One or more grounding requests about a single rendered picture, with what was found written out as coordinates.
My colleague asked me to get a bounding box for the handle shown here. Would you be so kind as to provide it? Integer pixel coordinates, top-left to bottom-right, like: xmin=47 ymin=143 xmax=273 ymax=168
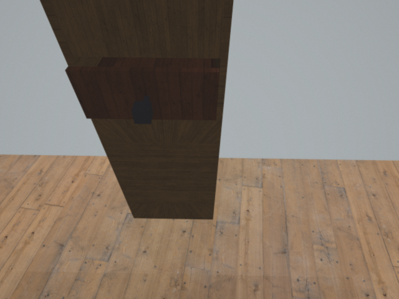
xmin=132 ymin=96 xmax=153 ymax=124

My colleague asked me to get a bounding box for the cabinet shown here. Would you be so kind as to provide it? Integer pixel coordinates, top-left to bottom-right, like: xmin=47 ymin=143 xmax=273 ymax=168
xmin=40 ymin=0 xmax=234 ymax=219

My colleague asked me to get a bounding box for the drawer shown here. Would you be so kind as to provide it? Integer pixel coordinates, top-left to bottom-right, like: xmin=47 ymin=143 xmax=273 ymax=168
xmin=65 ymin=57 xmax=219 ymax=120

